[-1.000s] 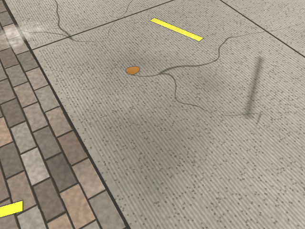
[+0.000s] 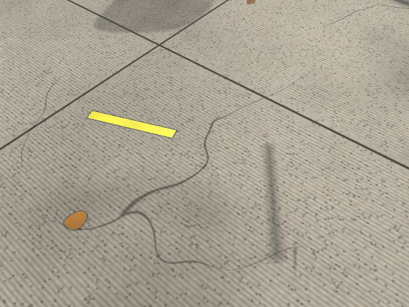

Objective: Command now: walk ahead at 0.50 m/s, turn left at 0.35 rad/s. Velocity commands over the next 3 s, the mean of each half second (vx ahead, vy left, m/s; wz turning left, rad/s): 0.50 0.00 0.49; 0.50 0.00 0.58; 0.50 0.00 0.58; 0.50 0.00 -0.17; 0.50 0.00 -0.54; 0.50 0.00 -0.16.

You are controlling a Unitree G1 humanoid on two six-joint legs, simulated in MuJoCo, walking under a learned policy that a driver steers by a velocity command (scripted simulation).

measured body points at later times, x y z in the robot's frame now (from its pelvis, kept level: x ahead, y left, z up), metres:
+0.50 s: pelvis +0.25 +0.07 -0.01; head +0.28 +0.09 +0.44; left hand +0.28 +0.35 -0.14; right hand +0.41 -0.17 -0.13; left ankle +0.27 +0.12 -0.75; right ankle +0.25 -0.09 -0.65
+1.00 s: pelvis +0.53 +0.12 -0.01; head +0.56 +0.12 +0.44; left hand +0.52 +0.42 -0.10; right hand +0.72 -0.10 -0.14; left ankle +0.38 +0.15 -0.66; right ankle +0.62 +0.06 -0.75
